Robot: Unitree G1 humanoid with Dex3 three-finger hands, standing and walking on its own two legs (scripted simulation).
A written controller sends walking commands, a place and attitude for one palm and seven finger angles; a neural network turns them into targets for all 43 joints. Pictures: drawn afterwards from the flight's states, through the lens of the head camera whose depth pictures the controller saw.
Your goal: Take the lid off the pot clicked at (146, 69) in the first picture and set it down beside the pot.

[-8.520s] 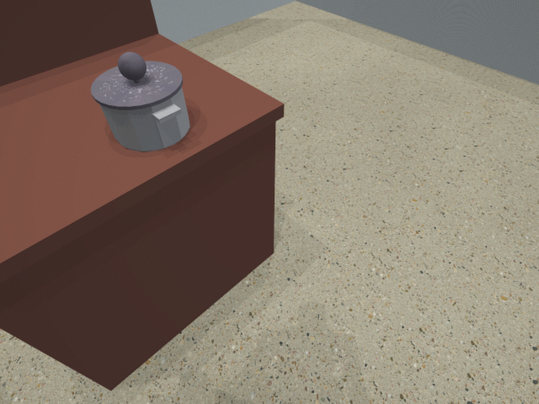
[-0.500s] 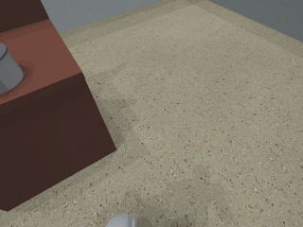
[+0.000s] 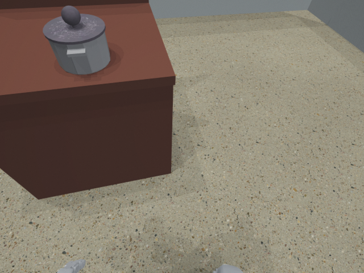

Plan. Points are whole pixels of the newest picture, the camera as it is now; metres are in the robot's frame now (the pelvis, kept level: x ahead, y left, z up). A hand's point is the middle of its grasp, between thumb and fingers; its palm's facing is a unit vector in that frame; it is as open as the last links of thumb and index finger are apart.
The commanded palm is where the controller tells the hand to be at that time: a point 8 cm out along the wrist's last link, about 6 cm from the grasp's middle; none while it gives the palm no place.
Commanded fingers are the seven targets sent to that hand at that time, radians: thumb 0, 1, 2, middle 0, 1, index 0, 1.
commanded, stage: turn to face it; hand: left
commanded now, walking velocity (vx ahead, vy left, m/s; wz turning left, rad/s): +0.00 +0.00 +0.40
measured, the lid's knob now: (71, 15) +0.77 +0.40 +0.15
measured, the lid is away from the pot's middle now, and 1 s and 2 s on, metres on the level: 0.00 0.00 0.00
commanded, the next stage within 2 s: take the last steps up to it in 0.32 s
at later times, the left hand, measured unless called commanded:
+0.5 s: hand out of the picture +0.02 +0.14 -0.15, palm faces +0.23 -0.94 -0.27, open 7.4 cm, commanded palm none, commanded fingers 0.00 0.90 0.90 -0.20 -0.30 -0.20 -0.30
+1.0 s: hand out of the picture +0.06 +0.22 -0.17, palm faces +0.31 -0.93 -0.20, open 7.4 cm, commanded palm none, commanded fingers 0.00 0.90 0.90 -0.20 -0.30 -0.20 -0.30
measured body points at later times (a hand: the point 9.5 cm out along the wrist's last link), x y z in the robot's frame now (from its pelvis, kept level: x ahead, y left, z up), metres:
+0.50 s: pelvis +0.01 -0.06 +0.00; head +0.04 -0.08 +0.45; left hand +0.01 +0.19 -0.13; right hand +0.11 -0.31 -0.16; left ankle -0.05 +0.10 -0.67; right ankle +0.02 -0.15 -0.74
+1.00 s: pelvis +0.09 +0.03 +0.00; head +0.09 +0.03 +0.45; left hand +0.05 +0.27 -0.15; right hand +0.14 -0.20 -0.15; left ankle -0.02 +0.09 -0.74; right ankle +0.19 -0.09 -0.68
